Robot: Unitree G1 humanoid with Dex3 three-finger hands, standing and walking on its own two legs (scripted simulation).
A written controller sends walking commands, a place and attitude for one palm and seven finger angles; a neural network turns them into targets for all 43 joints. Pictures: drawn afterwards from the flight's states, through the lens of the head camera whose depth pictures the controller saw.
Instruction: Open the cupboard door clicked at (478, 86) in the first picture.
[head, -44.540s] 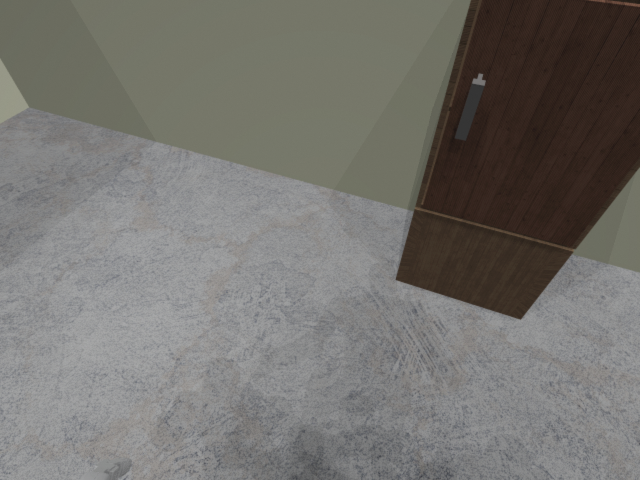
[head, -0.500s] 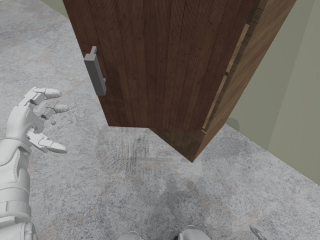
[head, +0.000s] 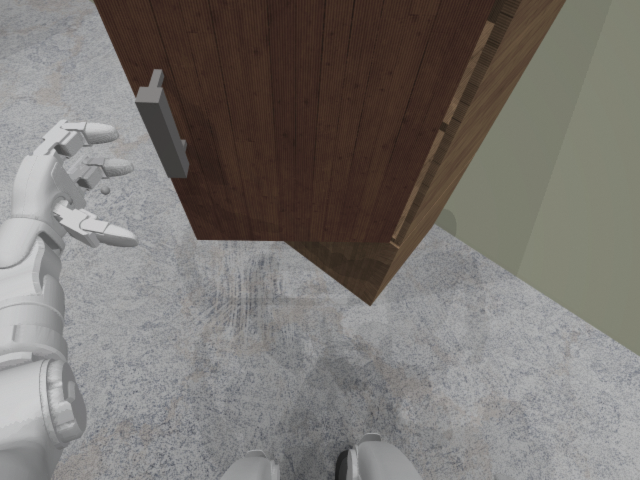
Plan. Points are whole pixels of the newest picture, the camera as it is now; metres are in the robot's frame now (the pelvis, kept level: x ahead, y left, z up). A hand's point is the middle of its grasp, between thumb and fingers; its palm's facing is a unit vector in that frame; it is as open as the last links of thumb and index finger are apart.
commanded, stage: move the hooked fingers beside the handle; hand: left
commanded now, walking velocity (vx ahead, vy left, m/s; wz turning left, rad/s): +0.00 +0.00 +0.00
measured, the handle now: (168, 125) +0.56 +0.20 +0.06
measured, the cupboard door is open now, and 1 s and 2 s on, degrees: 40 40 40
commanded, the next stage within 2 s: slide the fingers in behind the handle in 1.30 s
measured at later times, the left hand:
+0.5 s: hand (126, 145) +0.50 +0.24 +0.08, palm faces -0.02 -1.00 -0.03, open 13.9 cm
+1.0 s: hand (122, 148) +0.51 +0.24 +0.07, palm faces -0.02 -1.00 -0.02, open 14.0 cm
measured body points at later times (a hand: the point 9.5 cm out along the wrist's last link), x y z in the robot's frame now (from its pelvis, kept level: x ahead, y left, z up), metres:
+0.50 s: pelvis +0.00 +0.00 -0.01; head +0.13 +0.02 +0.42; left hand +0.50 +0.29 +0.09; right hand -0.01 -0.27 -0.11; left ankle -0.02 +0.08 -0.69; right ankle +0.04 -0.11 -0.69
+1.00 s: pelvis +0.01 +0.00 -0.01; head +0.14 +0.03 +0.42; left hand +0.50 +0.30 +0.08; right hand +0.01 -0.27 -0.11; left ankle -0.02 +0.08 -0.69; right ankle +0.04 -0.11 -0.69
